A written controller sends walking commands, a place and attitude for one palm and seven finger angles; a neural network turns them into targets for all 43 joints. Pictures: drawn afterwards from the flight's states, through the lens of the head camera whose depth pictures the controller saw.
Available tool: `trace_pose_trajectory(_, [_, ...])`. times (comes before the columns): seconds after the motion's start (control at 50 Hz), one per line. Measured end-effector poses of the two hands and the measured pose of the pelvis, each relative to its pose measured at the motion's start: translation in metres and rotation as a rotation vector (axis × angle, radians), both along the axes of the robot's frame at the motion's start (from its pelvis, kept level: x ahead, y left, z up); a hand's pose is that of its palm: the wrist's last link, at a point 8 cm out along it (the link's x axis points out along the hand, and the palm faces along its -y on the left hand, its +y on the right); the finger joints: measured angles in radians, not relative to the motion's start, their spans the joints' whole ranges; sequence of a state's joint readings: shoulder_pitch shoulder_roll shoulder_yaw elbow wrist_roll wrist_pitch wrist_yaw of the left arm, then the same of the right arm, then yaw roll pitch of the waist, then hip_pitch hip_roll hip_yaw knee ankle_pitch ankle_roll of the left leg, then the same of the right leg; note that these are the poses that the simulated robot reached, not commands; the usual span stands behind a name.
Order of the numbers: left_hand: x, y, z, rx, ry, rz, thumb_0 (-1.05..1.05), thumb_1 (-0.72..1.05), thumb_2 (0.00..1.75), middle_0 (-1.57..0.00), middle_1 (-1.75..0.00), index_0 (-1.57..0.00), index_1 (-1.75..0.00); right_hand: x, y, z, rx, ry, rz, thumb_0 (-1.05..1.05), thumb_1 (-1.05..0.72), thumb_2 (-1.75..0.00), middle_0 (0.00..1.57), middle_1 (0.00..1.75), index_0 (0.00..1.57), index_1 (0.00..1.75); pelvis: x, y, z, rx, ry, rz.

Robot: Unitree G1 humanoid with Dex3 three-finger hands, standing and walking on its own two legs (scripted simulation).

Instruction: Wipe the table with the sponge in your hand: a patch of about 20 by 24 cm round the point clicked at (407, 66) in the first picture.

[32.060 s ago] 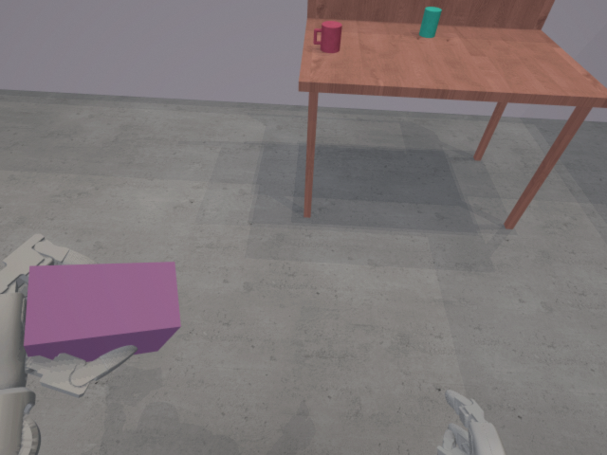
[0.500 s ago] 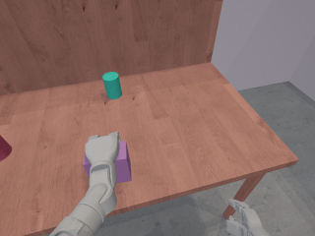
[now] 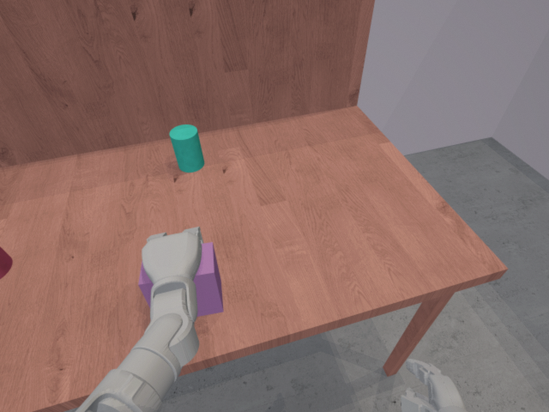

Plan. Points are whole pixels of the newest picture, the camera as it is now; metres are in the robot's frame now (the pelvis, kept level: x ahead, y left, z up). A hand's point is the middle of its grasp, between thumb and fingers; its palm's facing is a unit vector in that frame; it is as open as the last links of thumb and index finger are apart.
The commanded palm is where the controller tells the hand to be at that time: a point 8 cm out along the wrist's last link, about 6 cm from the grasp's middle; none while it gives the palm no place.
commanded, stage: slide back across to the middle lane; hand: left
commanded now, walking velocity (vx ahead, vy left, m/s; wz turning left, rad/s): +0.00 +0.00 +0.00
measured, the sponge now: (187, 290) +0.32 +0.20 -0.04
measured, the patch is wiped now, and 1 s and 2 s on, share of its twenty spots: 1.00 1.00 1.00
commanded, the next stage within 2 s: wipe forward along the middle lane in 0.56 s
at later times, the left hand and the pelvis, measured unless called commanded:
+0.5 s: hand (156, 287) +0.29 +0.23 +0.01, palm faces -0.02 -0.11 -0.99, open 10.4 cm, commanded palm +0.25 +0.24 +0.05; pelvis +0.02 +0.00 +0.01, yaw -1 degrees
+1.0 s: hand (133, 284) +0.30 +0.27 +0.01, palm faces -0.07 -0.06 -1.00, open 10.4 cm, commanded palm +0.28 +0.27 +0.04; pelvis +0.00 +0.01 +0.00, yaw +0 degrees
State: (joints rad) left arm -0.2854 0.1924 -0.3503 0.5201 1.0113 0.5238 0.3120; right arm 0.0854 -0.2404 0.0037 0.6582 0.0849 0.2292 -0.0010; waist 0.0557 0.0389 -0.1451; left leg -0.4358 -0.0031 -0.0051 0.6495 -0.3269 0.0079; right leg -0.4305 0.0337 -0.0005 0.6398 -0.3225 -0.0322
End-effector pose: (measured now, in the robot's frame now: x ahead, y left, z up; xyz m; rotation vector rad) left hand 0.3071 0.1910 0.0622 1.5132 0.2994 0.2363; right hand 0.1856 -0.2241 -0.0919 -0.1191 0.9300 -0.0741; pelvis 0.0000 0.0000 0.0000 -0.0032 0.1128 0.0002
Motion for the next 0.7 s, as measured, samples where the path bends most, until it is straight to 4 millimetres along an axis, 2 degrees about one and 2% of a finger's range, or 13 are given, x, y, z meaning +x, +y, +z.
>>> trace_pose_trajectory(0.26, [-0.012,0.01,0.005,-0.053,-0.01,0.01,-0.01,-0.51,1.03,-0.64,-1.33,-0.69,-1.34,0.018,-0.003,0.015,-0.003,-0.065,-0.006,0.01,-0.91,-0.9,0.2,0.29,0.2,0.3,0.011,-0.001,0.006,0.003,-0.032,-0.016])
trace_pose_trajectory(0.48, [-0.029,0.032,0.006,-0.063,-0.012,0.033,-0.01,-0.51,1.03,-0.64,-1.32,-0.69,-1.33,0.039,0.002,0.026,-0.004,-0.133,0.023,0.01,-0.91,-0.9,0.2,0.29,0.2,0.3,0.017,-0.001,0.009,0.003,-0.042,-0.027])
trace_pose_trajectory(0.7, [-0.045,0.06,0.006,-0.067,0.005,0.073,-0.01,-0.51,1.03,-0.64,-1.32,-0.69,-1.33,0.035,0.003,0.026,-0.038,-0.13,0.035,0.01,-0.91,-0.9,0.2,0.29,0.2,0.3,0.013,0.003,0.009,-0.002,-0.05,-0.014])
